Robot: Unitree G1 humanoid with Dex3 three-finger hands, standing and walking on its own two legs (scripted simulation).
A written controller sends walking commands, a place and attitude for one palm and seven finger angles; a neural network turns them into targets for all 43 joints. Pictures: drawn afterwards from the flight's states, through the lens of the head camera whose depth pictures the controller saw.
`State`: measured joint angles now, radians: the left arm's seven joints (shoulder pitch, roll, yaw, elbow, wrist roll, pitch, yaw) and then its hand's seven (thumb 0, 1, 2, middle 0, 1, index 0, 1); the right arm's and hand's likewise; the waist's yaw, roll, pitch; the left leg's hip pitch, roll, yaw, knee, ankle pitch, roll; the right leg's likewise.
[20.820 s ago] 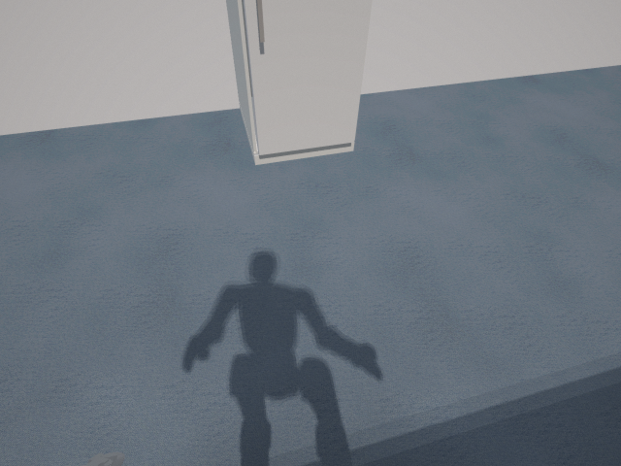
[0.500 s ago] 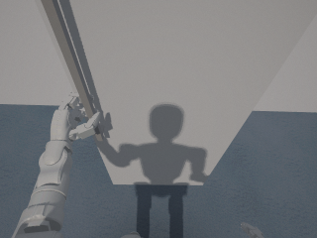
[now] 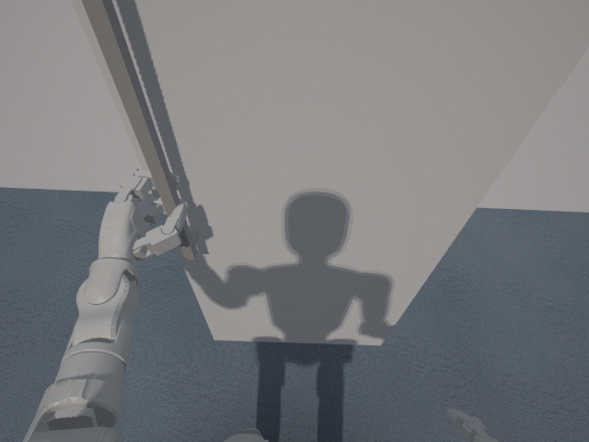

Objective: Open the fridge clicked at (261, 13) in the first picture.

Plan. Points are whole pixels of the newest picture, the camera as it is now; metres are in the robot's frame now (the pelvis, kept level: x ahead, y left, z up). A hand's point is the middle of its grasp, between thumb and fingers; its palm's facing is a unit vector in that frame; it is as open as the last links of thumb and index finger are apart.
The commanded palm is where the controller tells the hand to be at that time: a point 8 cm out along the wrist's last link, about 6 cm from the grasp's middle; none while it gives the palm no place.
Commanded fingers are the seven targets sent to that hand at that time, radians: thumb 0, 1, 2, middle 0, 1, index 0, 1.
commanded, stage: grip the handle and tug to test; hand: left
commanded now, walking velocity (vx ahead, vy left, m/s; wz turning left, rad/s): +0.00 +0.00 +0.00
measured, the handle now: (159, 148) +0.44 +0.19 +0.16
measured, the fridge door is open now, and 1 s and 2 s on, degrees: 0 17 36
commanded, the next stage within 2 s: pull the door a little, standing still in 0.32 s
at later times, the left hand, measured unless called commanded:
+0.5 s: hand (167, 254) +0.34 +0.18 +0.07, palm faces +0.02 -1.00 +0.00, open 6.8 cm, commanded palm +0.30 +0.23 +0.08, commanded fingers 0.00 0.90 0.90 -0.45 -1.40 -0.45 -1.40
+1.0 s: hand (171, 325) +0.24 +0.15 +0.08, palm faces +0.09 -0.99 -0.11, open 6.6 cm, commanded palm +0.20 +0.20 +0.08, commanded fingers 0.00 0.90 0.90 -0.45 -1.40 -0.45 -1.40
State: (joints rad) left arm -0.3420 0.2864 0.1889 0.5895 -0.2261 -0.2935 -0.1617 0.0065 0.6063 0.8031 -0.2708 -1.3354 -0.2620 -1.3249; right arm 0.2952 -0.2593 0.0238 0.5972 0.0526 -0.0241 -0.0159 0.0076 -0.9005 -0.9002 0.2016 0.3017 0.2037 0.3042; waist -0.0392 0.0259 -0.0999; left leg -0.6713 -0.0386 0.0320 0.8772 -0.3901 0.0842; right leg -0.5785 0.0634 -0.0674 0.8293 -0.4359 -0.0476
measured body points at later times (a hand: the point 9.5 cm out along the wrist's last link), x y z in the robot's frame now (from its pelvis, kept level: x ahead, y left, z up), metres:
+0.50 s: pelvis +0.01 +0.00 +0.00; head +0.05 +0.01 +0.45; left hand +0.33 +0.23 +0.08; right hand +0.14 -0.25 -0.09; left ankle +0.02 +0.06 -0.70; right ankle -0.02 -0.09 -0.70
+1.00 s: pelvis +0.00 +0.01 +0.04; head -0.01 -0.01 +0.49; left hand +0.23 +0.20 +0.09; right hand +0.17 -0.23 -0.05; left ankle +0.02 +0.06 -0.70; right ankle -0.02 -0.09 -0.70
